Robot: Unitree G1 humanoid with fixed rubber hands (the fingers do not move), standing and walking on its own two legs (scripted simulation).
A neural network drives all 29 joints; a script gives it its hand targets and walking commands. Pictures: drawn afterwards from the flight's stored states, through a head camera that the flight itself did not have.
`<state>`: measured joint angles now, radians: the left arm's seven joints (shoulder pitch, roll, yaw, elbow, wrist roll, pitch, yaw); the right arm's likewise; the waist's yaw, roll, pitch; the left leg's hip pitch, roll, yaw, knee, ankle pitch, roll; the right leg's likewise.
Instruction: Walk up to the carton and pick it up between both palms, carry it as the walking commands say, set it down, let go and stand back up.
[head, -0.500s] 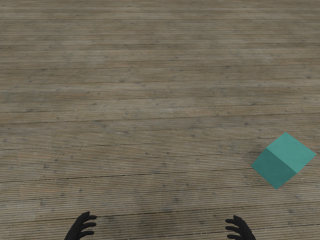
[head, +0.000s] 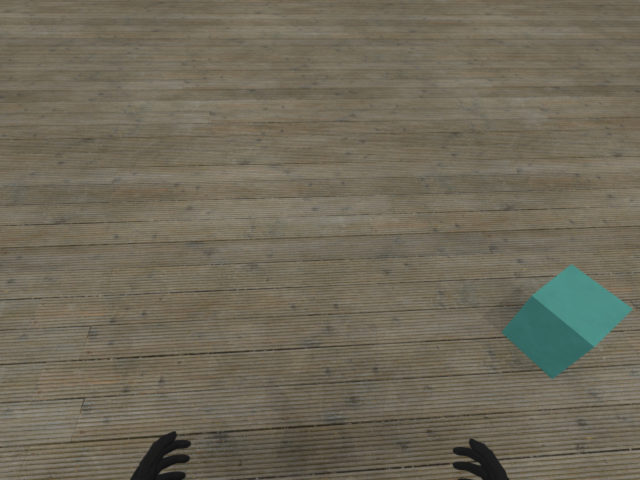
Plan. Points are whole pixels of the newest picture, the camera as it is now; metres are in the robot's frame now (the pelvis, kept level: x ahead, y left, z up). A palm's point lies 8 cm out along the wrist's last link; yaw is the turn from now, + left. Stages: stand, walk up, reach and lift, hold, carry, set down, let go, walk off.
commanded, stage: stand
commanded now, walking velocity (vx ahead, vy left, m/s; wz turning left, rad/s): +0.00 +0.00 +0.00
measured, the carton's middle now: (561, 321) +0.69 -0.80 -0.64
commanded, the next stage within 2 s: walk up in 1.10 s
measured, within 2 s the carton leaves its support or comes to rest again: neither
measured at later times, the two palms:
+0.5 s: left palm out of the picture +0.10 +0.23 -0.11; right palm out of the picture +0.10 -0.23 -0.11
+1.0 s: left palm out of the picture +0.07 +0.23 -0.11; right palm out of the picture +0.06 -0.23 -0.12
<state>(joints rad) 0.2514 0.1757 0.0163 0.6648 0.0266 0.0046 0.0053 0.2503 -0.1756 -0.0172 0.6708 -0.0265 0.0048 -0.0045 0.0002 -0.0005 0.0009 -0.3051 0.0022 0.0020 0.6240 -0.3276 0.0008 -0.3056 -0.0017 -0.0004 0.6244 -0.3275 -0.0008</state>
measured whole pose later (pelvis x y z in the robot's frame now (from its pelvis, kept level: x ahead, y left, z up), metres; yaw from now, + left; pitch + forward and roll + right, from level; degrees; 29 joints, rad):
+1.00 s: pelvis +0.00 +0.00 +0.01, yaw +0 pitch +0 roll +0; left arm 0.28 0.17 0.04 0.83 0.02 0.00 0.02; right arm 0.28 -0.17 -0.04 0.84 -0.02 0.00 -0.02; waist 0.00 0.00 0.02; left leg -0.24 0.00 0.00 0.53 -0.28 0.00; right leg -0.25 0.00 0.00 0.53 -0.28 0.00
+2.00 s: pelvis +0.00 -0.04 +0.01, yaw -21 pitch +3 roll +0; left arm 0.20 0.28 0.05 0.71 0.05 0.03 -0.09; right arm 0.37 -0.26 -0.05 0.87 -0.02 -0.03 -0.04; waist -0.01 -0.04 -0.05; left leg -0.18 0.11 0.09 0.45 -0.32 -0.06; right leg -0.66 0.03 0.06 1.11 -0.24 0.03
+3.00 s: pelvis +0.34 -0.34 +0.02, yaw -43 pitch +0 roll -4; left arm 0.18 0.30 0.07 0.90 0.03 0.03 -0.05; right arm 0.39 -0.25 -0.05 0.98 -0.01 -0.07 -0.01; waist -0.04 -0.05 0.07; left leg -0.20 0.12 0.13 0.41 -0.20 0.00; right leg -0.59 -0.02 0.03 1.12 -0.21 0.04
